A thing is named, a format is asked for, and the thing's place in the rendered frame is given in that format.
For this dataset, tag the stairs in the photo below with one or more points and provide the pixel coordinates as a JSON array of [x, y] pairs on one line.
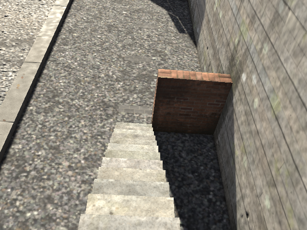
[[130, 191]]

